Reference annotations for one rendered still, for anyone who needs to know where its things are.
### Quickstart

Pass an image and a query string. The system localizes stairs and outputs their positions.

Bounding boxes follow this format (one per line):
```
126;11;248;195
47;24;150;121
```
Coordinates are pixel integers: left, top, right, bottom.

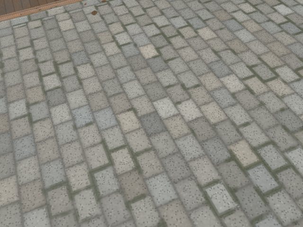
0;0;84;22

